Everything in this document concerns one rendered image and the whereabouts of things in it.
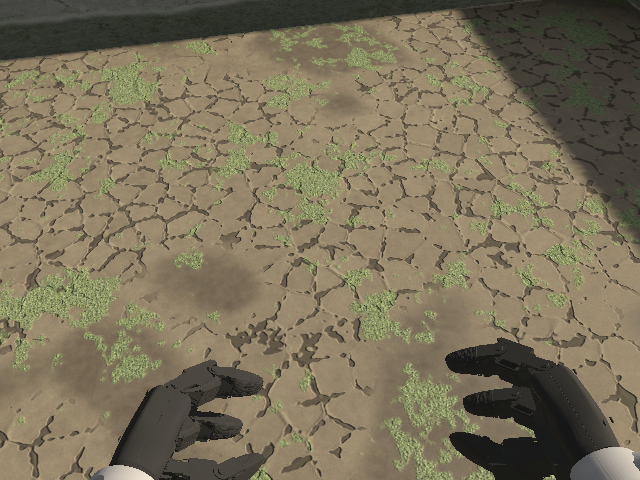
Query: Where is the robot right hand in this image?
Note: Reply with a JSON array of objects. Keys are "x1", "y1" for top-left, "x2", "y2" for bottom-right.
[{"x1": 445, "y1": 337, "x2": 620, "y2": 480}]

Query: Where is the robot right forearm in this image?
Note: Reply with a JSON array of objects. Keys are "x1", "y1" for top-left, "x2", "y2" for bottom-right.
[{"x1": 570, "y1": 447, "x2": 640, "y2": 480}]

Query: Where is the robot left hand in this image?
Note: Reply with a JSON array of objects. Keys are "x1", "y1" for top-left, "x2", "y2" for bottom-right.
[{"x1": 109, "y1": 359, "x2": 265, "y2": 480}]

